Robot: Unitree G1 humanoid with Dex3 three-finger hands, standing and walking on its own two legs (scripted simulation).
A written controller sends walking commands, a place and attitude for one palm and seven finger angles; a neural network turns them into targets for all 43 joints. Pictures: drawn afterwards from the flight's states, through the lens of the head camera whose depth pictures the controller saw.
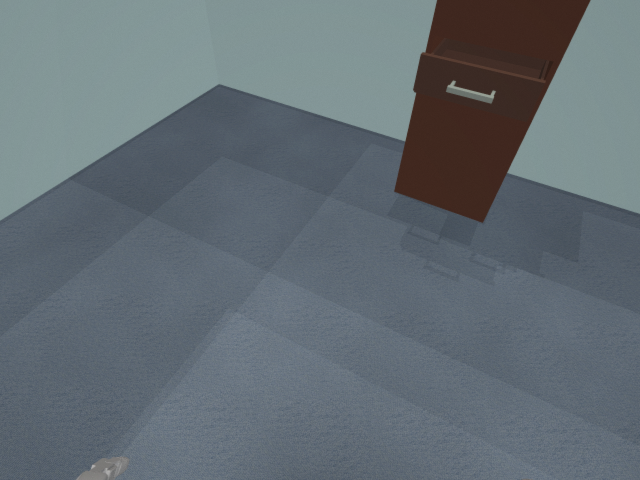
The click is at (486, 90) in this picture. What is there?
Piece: drawer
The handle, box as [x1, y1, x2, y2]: [446, 81, 495, 103]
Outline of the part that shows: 446,89 446,91 490,103 495,91 493,90 490,95 455,87 453,85 455,81 452,81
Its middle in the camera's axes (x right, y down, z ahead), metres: +0.48 -0.47 +1.24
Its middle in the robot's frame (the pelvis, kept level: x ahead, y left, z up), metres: +1.26 -0.42 -0.10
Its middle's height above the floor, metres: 0.67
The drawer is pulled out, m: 0.17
